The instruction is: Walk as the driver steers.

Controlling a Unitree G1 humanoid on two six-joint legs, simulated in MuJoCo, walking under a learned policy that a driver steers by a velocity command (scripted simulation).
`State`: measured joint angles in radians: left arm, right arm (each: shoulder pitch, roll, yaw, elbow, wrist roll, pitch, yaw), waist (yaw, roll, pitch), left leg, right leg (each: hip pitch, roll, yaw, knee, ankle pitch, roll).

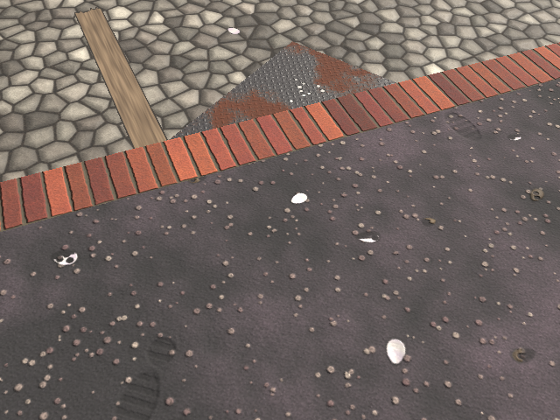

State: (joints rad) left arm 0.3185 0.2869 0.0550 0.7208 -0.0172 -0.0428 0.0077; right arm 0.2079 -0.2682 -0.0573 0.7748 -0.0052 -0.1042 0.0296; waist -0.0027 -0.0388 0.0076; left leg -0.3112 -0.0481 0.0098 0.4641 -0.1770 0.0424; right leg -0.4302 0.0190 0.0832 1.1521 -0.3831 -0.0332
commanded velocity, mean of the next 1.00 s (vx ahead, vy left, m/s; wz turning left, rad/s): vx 0.50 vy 0.00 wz -0.05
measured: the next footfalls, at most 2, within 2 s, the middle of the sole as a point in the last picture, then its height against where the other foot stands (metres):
right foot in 0.36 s outside the picture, level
left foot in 0.90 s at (252, 355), level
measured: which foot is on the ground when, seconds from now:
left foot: down 0.00-0.36, up 0.38-0.88, down 0.90-1.00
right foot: up 0.00-0.34, down 0.36-0.92, up 0.94-1.00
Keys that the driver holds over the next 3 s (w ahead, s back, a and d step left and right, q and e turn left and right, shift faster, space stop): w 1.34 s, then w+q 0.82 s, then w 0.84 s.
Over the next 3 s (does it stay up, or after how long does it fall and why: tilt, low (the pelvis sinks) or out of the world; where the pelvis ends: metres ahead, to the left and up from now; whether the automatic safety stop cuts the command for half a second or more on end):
stays up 1.61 0.31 -0.14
